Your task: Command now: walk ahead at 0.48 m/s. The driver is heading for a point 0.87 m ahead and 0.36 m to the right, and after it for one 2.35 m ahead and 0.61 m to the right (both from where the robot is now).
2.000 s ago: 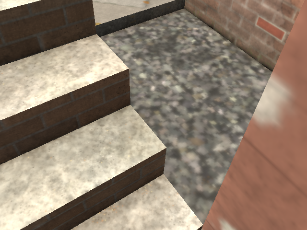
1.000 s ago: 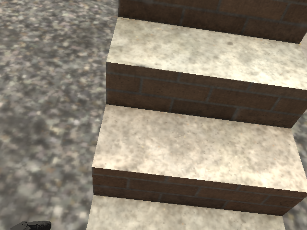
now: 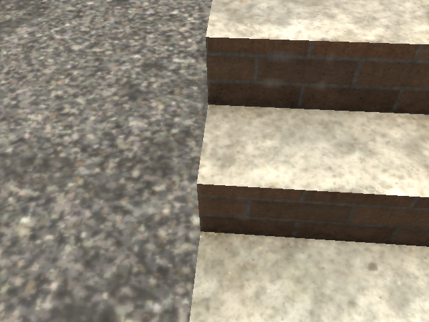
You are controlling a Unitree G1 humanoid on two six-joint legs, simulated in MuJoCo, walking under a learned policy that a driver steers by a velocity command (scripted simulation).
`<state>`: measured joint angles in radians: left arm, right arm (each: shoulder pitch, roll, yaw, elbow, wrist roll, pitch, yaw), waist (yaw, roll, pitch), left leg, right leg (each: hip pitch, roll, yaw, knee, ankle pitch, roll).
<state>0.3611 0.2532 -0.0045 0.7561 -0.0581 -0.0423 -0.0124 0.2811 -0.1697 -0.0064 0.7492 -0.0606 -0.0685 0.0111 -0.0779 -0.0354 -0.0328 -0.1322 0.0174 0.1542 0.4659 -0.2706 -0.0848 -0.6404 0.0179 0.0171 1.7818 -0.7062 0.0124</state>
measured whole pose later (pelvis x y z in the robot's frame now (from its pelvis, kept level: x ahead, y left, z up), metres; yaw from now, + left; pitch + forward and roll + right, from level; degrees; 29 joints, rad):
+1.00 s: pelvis +0.09 -0.15 +0.18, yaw -30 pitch +1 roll +3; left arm 0.45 0.17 -0.04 0.74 0.04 -0.02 -0.03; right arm 0.15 -0.16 0.08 0.61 0.01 -0.12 0.06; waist 0.05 0.00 -0.11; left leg -0.99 0.00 0.00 1.88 -0.20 0.02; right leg -0.34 0.12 0.03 0.66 -0.39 -0.13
